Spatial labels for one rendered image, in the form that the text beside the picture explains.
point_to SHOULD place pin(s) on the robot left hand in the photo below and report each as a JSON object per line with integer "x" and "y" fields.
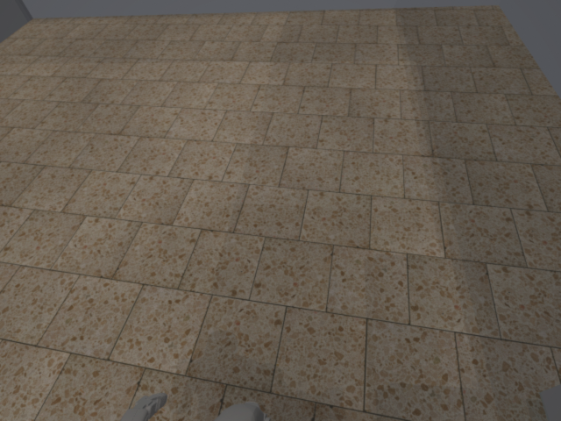
{"x": 145, "y": 407}

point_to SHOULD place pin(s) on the fridge door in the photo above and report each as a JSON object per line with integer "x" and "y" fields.
{"x": 552, "y": 402}

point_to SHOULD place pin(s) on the left robot thigh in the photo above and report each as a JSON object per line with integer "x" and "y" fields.
{"x": 243, "y": 412}

